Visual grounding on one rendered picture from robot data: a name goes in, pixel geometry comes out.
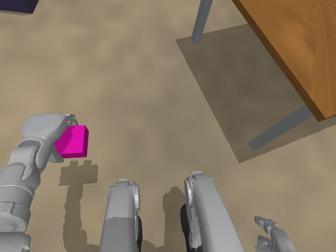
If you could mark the right robot foot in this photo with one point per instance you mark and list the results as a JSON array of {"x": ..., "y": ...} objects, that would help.
[{"x": 186, "y": 231}]

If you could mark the coffee table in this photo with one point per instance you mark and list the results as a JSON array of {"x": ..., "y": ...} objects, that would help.
[{"x": 300, "y": 35}]

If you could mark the left robot arm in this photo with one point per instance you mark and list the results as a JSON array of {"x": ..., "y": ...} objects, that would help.
[{"x": 18, "y": 181}]

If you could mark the left robot hand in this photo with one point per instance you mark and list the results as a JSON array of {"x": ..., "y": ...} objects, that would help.
[{"x": 49, "y": 126}]

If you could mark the right robot hand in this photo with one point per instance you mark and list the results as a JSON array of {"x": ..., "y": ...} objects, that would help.
[{"x": 279, "y": 242}]

